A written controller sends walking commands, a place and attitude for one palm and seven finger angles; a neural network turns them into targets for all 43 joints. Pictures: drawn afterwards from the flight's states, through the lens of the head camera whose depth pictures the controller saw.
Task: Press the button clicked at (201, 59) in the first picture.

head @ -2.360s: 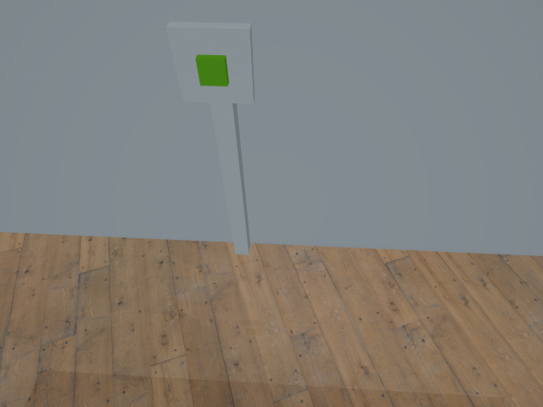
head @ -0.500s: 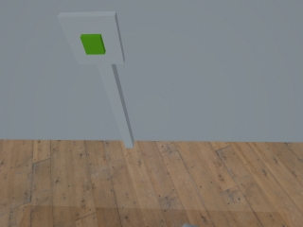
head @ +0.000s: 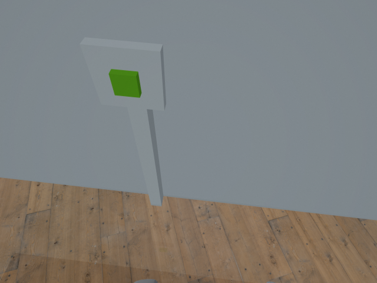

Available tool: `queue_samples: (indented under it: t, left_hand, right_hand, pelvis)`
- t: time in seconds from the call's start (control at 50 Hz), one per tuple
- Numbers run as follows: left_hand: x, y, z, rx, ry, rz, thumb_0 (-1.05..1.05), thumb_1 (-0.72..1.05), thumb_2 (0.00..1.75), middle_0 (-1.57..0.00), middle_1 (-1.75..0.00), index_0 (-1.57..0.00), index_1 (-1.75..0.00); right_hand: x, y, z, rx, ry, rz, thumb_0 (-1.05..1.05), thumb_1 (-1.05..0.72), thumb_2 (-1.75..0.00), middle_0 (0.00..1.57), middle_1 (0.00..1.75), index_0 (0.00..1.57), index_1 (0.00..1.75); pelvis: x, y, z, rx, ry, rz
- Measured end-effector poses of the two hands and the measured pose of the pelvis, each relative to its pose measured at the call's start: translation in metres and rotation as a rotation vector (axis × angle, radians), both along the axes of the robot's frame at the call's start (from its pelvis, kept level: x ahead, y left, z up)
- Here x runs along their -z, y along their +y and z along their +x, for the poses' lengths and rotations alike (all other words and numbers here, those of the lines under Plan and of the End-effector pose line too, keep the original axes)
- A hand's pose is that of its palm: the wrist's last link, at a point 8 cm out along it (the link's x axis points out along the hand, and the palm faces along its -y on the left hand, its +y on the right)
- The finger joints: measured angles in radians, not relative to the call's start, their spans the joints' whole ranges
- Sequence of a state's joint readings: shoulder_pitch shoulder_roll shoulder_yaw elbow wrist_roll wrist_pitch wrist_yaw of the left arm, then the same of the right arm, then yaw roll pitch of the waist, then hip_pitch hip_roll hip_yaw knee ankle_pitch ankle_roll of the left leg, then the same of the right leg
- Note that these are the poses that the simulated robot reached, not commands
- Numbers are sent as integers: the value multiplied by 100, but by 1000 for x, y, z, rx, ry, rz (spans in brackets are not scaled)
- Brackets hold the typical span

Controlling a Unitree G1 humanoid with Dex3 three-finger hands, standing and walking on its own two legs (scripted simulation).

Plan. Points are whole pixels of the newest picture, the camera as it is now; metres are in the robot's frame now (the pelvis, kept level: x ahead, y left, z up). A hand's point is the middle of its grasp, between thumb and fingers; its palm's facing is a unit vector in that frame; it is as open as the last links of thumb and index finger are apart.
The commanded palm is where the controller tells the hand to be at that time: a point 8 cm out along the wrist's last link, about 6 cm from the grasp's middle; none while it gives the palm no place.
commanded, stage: come to a stop and stand still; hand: left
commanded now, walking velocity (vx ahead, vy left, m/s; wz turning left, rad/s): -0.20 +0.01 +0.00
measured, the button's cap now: (126, 82) +0.53 +0.21 +0.11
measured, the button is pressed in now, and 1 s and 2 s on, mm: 0 0 0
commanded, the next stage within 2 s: look again from close up in 0.74 s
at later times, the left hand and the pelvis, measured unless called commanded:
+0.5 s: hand out of the picture +0.07 +0.20 -0.16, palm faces -0.04 -0.96 -0.27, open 7.4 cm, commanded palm none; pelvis +0.00 +0.01 +0.00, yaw -2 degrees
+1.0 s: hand out of the picture +0.01 +0.15 -0.16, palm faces -0.04 -0.98 -0.22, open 7.3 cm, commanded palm none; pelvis +0.00 -0.02 +0.01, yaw -3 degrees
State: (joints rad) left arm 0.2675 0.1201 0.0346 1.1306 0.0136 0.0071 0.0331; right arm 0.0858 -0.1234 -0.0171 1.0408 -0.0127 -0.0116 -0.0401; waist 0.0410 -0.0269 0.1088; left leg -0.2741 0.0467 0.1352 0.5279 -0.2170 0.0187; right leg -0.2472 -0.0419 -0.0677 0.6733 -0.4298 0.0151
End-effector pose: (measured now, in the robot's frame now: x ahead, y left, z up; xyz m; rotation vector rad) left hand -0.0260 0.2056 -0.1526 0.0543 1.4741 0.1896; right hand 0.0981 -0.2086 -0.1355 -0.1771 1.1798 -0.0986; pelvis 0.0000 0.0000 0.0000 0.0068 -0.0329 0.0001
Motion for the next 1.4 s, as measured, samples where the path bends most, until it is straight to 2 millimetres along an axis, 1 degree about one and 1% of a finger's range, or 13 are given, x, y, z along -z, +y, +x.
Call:
queue_samples:
  t: [0.08,0.14,0.2,0.26,0.32,0.38,0.46,0.54,0.62,0.82,0.96,1.16,1.4]
  left_hand:
    - [-6,13,29,34,-71,73,0,91,90,-20,-30,-20,-30]
    - [-14,21,48,53,-113,111,0,91,90,-20,-30,-20,-30]
    - [-19,28,64,67,-146,132,0,91,90,-20,-30,-20,-30]
    - [-18,34,77,76,-174,133,0,91,90,-20,-30,-20,-30]
    - [-14,39,85,80,-197,127,0,91,90,-20,-30,-20,-30]
    - [-15,40,89,125,-220,125,0,91,90,-20,-30,-20,-30]
    - [-20,41,89,175,-221,120,0,91,90,-20,-30,-20,-30]
    - [-26,40,85,192,-218,123,0,91,90,-20,-30,-20,-30]
    - [-31,36,75,196,-198,125,0,91,90,-20,-30,-20,-30]
    - [-28,16,45,171,-100,100,0,91,90,-20,-30,-20,-30]
    - [-24,-3,33,153,-54,74,0,92,90,-20,-30,-20,-30]
    - [-20,-20,33,140,-39,55,1,92,90,-20,-30,-20,-30]
    - [-20,-26,45,131,-56,62,1,92,90,-20,-30,-20,-30]
  right_hand:
    - [9,-13,-1,46,15,26,-1,-93,-89,21,30,20,30]
    - [12,-27,-10,64,53,22,-1,-93,-89,21,30,20,30]
    - [10,-37,-26,84,101,-2,-1,-92,-89,21,30,20,30]
    - [7,-42,-46,99,142,-30,0,-92,-89,20,30,20,30]
    - [5,-42,-67,102,173,-52,0,-91,-89,20,30,20,30]
    - [4,-38,-80,107,155,-48,0,-91,-89,20,30,20,30]
    - [9,-25,-89,108,109,-18,1,-91,-89,20,30,20,30]
    - [15,-9,-93,106,92,36,1,-91,-89,20,30,20,30]
    - [18,-6,-99,110,106,56,1,-93,-89,20,30,20,30]
    - [17,-13,-111,110,166,69,1,-92,-89,20,30,20,30]
    - [16,-23,-114,115,206,62,1,-91,-89,20,30,20,30]
    - [13,-35,-109,117,224,53,1,-91,-89,20,30,20,30]
    - [12,-42,-99,112,229,53,0,-91,-89,20,30,20,30]
  pelvis:
    - [4,-10,2,-4,3,10]
    - [3,-14,4,-14,14,3]
    - [0,-13,5,-14,17,3]
    - [0,-9,4,-13,18,0]
    - [2,-4,2,-8,15,-10]
    - [3,2,-1,17,24,-10]
    - [4,8,-4,33,20,-2]
    - [2,9,-6,45,14,7]
    - [0,8,-6,52,17,14]
    - [-4,-5,-2,58,27,21]
    - [-6,-17,2,56,27,19]
    - [-7,-31,9,50,28,15]
    - [-7,-42,17,42,30,11]
